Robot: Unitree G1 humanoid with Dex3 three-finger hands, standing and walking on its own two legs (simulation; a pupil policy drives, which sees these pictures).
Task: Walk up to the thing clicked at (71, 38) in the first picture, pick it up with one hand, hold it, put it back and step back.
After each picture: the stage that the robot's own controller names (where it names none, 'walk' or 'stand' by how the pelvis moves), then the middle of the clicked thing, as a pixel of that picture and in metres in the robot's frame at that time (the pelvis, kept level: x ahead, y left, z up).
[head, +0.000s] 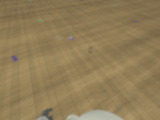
stand; (71, 37) +2.00 +0.51 -0.72
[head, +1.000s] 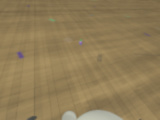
walk; (80, 41) +1.90 +0.18 -0.69
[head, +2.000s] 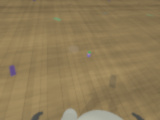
walk; (89, 54) +1.28 -0.05 -0.71
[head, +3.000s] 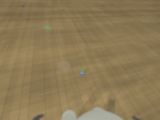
walk; (82, 72) +0.85 +0.04 -0.71
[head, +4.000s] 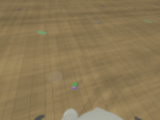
walk; (74, 85) +0.57 +0.16 -0.71
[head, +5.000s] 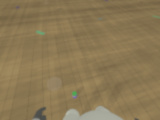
stand; (74, 94) +0.40 +0.15 -0.71
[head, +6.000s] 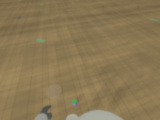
stand; (74, 102) +0.34 +0.18 -0.71
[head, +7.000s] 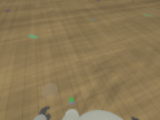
stand; (71, 100) +0.31 +0.19 -0.71
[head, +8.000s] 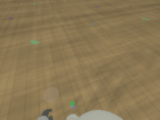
stand; (72, 104) +0.31 +0.19 -0.72
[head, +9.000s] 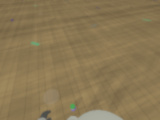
stand; (72, 107) +0.29 +0.19 -0.73
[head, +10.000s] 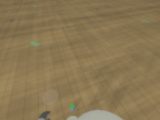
stand; (72, 107) +0.29 +0.19 -0.73
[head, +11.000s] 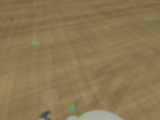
go down; (72, 107) +0.28 +0.19 -0.73
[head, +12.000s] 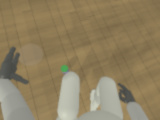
go down; (64, 69) +0.36 +0.21 -0.36
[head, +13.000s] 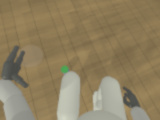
go down; (65, 70) +0.35 +0.23 -0.31
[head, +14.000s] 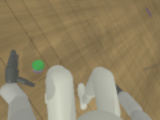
close in; (38, 66) +0.34 +0.26 -0.22
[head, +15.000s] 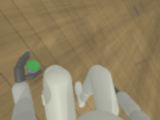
close; (33, 67) +0.34 +0.27 -0.21
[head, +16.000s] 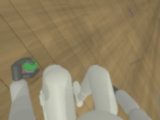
lift; (30, 67) +0.34 +0.27 -0.22
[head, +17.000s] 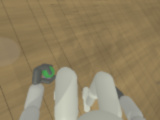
lift; (48, 73) +0.28 +0.26 -0.14
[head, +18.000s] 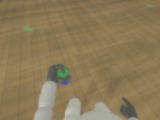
lift; (63, 76) +0.31 +0.18 +0.02
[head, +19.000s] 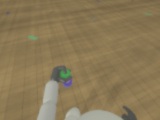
hold; (66, 78) +0.32 +0.17 +0.00
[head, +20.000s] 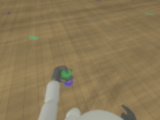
hold; (67, 78) +0.32 +0.17 +0.00
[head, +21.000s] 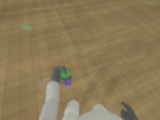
crouch; (66, 77) +0.33 +0.17 -0.05
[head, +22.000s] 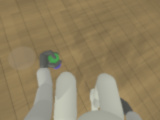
lower; (55, 61) +0.40 +0.23 -0.11
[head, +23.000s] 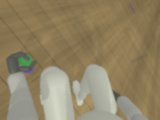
lower; (26, 64) +0.37 +0.28 -0.22
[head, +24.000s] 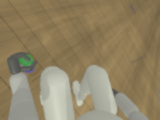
lower; (27, 64) +0.36 +0.28 -0.22
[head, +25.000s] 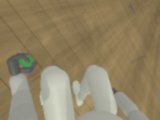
lower; (27, 64) +0.36 +0.29 -0.22
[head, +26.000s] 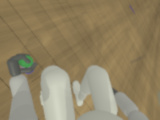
lower; (27, 65) +0.35 +0.29 -0.22
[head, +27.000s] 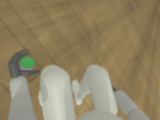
open; (26, 65) +0.34 +0.28 -0.22
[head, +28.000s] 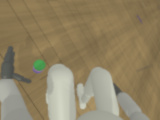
stand; (38, 66) +0.34 +0.26 -0.22
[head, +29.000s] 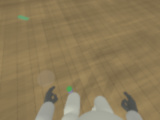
stand; (69, 89) +0.33 +0.19 -0.57
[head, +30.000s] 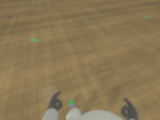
stand; (71, 103) +0.32 +0.19 -0.66
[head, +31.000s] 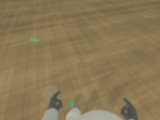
stand; (72, 103) +0.31 +0.19 -0.66
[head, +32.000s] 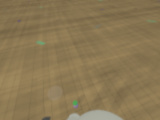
stand; (75, 104) +0.34 +0.18 -0.72
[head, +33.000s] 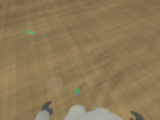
walk; (77, 91) +0.37 +0.15 -0.70
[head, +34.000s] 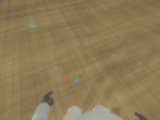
walk; (77, 79) +0.54 +0.14 -0.69
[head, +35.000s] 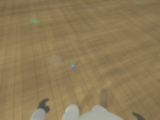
walk; (73, 65) +0.82 +0.25 -0.70
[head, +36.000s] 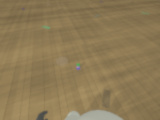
stand; (78, 66) +0.94 +0.20 -0.71
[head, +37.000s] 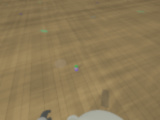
stand; (76, 67) +0.93 +0.24 -0.73
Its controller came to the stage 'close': yes
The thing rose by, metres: 0.69
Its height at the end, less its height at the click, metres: +0.00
